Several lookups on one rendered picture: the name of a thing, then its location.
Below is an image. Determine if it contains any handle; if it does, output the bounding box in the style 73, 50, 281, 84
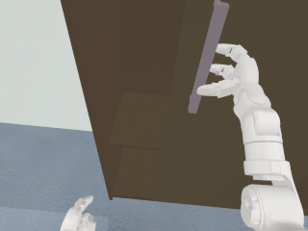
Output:
188, 0, 230, 114

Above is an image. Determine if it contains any wardrobe door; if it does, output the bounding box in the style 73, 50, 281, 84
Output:
295, 175, 308, 209
153, 0, 308, 210

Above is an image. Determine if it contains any right robot forearm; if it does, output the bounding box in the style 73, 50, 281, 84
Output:
233, 83, 304, 225

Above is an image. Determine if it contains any left robot hand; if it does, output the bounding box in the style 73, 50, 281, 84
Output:
60, 195, 96, 231

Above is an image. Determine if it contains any robot right upper arm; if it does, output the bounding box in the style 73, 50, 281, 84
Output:
241, 184, 308, 231

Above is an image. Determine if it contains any right robot hand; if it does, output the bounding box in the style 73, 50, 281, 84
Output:
196, 43, 259, 98

